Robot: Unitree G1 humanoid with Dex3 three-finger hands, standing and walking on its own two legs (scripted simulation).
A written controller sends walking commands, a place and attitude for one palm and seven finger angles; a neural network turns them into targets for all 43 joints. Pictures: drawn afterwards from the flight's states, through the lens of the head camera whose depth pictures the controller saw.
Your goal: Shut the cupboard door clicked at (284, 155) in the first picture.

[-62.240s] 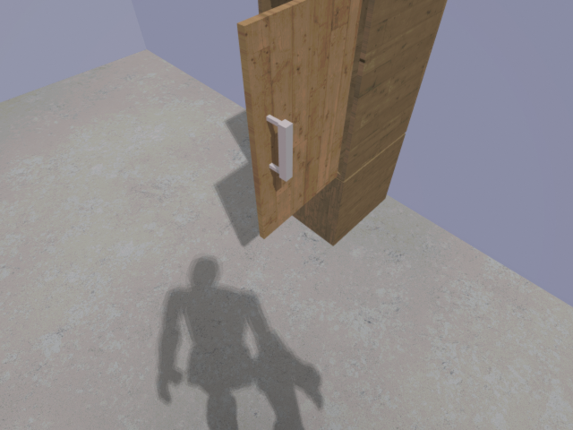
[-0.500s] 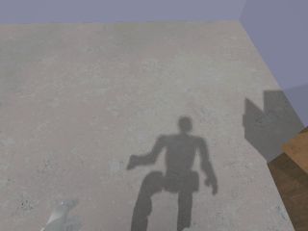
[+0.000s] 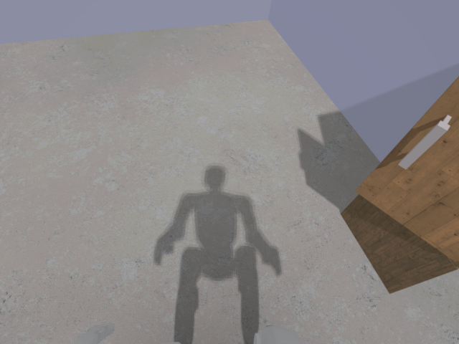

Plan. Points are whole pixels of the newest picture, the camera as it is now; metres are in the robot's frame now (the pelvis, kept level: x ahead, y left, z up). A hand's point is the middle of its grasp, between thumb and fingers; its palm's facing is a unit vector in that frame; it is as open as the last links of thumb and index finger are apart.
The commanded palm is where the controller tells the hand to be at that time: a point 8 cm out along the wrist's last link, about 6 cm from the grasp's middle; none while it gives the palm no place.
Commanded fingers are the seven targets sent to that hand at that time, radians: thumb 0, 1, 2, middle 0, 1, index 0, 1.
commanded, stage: turn to face it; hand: left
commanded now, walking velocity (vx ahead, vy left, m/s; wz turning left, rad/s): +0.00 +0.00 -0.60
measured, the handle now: (424, 142) +0.59 -0.46 -0.02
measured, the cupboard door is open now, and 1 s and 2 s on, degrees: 28 28 28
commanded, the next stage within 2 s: take the last steps up to it in 1.06 s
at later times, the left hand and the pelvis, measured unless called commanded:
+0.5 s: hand (141, 321) +0.17 +0.18 -0.19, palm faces -0.27 -0.94 -0.21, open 7.4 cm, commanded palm none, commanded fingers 0.00 0.90 0.90 -0.20 -0.30 -0.20 -0.30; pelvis +0.03 +0.00 -0.02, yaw -18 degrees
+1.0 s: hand (185, 288) +0.23 +0.10 -0.17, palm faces -0.54 -0.81 -0.24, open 7.4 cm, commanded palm none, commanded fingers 0.00 0.90 0.90 -0.20 -0.30 -0.20 -0.30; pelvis +0.05 -0.02 -0.01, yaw -32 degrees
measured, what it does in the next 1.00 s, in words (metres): steps on the spot, turning right: right foot, then left foot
